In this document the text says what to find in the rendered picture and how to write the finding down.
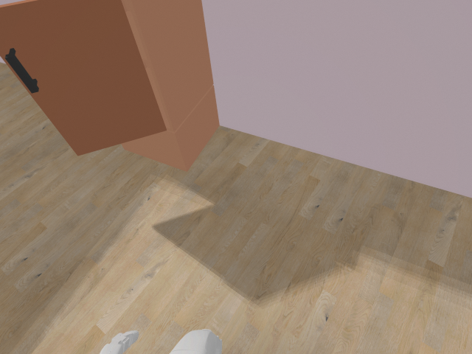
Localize cupboard door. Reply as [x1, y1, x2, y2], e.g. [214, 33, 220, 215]
[0, 0, 167, 156]

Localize handle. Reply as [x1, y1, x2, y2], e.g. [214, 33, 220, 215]
[5, 48, 39, 93]

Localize left robot thigh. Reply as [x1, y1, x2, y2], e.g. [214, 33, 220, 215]
[170, 330, 222, 354]

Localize robot left hand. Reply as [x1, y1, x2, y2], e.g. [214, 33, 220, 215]
[100, 330, 139, 354]

